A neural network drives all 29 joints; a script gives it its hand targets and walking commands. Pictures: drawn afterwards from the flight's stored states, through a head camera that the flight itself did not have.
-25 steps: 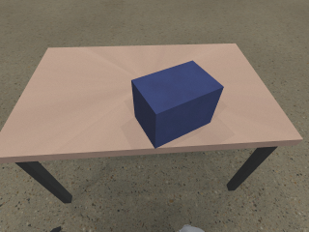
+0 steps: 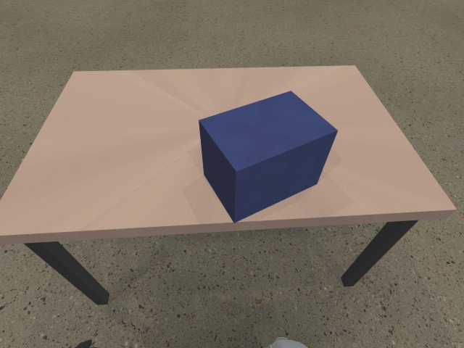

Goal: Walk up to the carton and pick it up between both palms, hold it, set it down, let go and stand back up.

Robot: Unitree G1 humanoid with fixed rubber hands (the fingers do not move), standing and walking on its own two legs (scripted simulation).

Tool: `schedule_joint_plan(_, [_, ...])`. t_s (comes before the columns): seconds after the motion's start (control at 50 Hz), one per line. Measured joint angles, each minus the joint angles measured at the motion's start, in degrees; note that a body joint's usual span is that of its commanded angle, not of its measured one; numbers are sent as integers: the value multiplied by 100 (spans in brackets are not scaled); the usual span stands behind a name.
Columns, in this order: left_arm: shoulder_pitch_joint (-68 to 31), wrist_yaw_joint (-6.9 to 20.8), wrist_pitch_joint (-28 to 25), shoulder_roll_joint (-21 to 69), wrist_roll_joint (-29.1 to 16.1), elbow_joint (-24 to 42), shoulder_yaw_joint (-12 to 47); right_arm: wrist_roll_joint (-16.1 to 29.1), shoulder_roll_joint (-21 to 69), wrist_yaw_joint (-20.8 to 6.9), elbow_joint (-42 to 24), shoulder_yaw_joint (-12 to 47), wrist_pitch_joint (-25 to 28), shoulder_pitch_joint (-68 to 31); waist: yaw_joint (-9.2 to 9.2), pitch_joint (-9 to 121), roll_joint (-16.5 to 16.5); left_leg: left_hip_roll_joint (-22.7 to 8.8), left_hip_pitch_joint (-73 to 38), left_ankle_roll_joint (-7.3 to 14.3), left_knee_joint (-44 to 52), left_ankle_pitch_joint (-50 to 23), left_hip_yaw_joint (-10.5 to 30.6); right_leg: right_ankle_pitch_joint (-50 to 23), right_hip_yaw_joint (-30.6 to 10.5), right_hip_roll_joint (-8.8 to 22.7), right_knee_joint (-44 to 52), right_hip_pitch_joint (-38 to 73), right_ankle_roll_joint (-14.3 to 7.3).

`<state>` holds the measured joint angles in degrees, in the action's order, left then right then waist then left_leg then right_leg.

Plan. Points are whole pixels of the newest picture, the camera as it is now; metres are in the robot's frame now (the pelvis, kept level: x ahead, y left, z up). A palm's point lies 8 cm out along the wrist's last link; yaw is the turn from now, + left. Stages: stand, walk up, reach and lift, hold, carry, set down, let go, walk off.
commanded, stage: walk up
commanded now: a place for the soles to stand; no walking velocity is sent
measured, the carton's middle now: (263, 155) +0.54 -0.06 -0.01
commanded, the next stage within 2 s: none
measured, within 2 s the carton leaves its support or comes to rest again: neither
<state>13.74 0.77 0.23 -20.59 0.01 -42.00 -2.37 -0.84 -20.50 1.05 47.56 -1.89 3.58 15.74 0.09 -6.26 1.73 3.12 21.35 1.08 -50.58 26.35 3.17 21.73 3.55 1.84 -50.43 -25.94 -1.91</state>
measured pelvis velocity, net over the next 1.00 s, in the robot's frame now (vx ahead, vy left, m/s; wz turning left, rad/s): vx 0.02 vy -0.07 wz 0.08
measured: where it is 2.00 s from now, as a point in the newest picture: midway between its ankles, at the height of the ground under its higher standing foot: outside the picture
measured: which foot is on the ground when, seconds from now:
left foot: down 0.00-0.62, up 0.64-1.00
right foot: down 0.00-1.00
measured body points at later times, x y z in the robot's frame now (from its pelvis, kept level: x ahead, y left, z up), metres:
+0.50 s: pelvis +0.00 -0.02 +0.00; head +0.03 -0.01 +0.45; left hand +0.11 +0.28 -0.11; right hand +0.08 -0.33 -0.11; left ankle +0.01 +0.12 -0.69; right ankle +0.06 -0.11 -0.69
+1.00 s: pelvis +0.02 -0.07 +0.01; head +0.04 -0.07 +0.46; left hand +0.10 +0.23 -0.09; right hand +0.11 -0.38 -0.10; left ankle +0.01 +0.07 -0.65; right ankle +0.06 -0.11 -0.69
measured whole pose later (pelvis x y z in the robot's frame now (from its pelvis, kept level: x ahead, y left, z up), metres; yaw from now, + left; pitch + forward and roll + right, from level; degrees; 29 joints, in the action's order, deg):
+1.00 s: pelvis +0.02 -0.07 +0.01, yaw +5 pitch -3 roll +2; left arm 13.4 1.9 1.2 -20.6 0.0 -42.0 -2.4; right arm -0.8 -21.2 3.5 49.5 -1.9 0.4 15.7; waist 0.1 -6.3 1.8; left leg 2.4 25.0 0.9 -60.6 25.4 3.6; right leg 21.8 10.3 -0.3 -43.9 -19.7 -6.0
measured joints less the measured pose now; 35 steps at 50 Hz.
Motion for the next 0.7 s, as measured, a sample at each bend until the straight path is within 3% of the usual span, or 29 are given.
schedule_joint_plan(0.34, [0, 0, 0, 0, 0, 0, 0, 0, 0, -8, 0, 0, 3, 0, 0, 0, -3, -11, 0, -1, 2, 3, 1, 4, 0, -10, -2, -4, 0])
schedule_joint_plan(0.42, [-9, 58, 27, 0, 0, -1, 1, 0, -8, 132, 0, -2, 36, 0, 0, 0, -1, -36, 0, -1, 2, 18, 1, 14, 1, -36, -25, -22, 0])
schedule_joint_plan(0.5, [-33, 82, 101, 0, 0, -1, -3, 0, -41, 240, 0, -1, 87, 0, -1, -1, 28, -37, -1, -2, 1, 44, 3, 582, -6, -37, -304, -121, 0])
schedule_joint_plan(0.58, [-33, 119, 102, 0, 0, 0, -6, 0, -58, 297, 0, -1, 104, 0, 0, -1, 87, -41, -1, -13, 1, 85, 2, 301, -8, -38, -386, -196, 0])
schedule_joint_plan(0.64, [-33, 128, 101, -1, 0, 0, -7, 0, -63, 310, 3, 0, 75, -1, 2, -2, 80, -74, 33, -20, -90, 86, 37, 268, 55, -92, -384, -188, -302])
schedule_joint_plan(0.7, [-32, 131, 101, -2, 0, 0, -7, 0, -63, 332, 17, 0, -50, -1, 4, -1, 73, -71, 246, -20, -707, 264, 34, 288, 160, -95, -267, -85, -403])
